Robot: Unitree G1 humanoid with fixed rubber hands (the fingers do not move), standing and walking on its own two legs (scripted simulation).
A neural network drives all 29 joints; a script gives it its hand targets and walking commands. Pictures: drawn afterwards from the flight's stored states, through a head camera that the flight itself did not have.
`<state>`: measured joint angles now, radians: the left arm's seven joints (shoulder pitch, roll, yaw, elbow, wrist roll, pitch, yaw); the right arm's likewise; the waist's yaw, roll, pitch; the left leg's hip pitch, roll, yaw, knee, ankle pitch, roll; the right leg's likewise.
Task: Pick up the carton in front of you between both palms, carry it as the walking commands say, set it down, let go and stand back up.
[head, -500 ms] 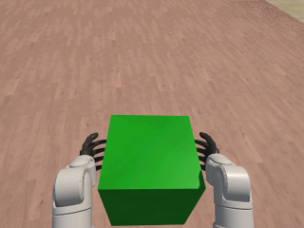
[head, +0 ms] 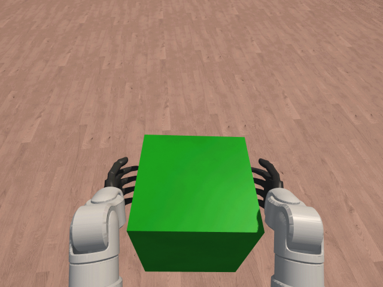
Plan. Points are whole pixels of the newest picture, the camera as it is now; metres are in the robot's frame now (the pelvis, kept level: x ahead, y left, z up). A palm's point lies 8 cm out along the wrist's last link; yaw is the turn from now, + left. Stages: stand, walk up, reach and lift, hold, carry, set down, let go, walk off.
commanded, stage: carry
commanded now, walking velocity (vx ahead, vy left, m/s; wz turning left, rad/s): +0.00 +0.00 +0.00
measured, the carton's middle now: (192, 207) +0.29 +0.00 -0.01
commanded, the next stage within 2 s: hold in 1.72 s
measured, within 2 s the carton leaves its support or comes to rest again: neither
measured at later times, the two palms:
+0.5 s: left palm (108, 164) +0.36 +0.18 +0.06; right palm (246, 163) +0.35 -0.12 +0.06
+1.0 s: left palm (109, 171) +0.36 +0.18 +0.03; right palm (240, 170) +0.35 -0.11 +0.03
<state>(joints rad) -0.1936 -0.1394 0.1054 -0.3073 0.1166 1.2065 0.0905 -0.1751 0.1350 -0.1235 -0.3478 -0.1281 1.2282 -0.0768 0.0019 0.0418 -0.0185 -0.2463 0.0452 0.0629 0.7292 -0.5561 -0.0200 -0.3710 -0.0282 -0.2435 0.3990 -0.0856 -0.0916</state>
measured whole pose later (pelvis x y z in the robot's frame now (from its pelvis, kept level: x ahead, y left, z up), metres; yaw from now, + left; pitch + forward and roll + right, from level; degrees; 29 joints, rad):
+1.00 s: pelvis +0.07 +0.04 +0.00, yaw -1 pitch +2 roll +0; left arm -0.23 -0.14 0.18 0.24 0.26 0.70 0.03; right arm -0.22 0.14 -0.18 0.23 -0.26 0.71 -0.02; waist 0.00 0.00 -0.11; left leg -0.21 0.03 0.13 0.52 -0.34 0.02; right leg -0.31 -0.09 -0.19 0.53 -0.24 0.00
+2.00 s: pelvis +0.03 +0.03 +0.01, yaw +5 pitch -7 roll +0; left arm -0.20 -0.14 0.17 0.19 0.25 0.71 0.02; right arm -0.21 0.14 -0.15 0.19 -0.26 0.73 -0.02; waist 0.01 0.01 0.05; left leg -0.06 -0.02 0.02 0.40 -0.22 0.02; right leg -0.11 -0.02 -0.01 0.38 -0.15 0.01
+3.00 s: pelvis -0.01 +0.04 -0.15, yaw +6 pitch +40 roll -1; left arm -0.84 -0.06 0.41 0.68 0.28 0.25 0.00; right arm -0.72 0.17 -0.54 0.49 -0.28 0.27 -0.03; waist -0.05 0.03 -0.17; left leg -1.54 -0.06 -0.02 1.33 -0.48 0.03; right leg -1.56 0.01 0.02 1.28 -0.41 0.03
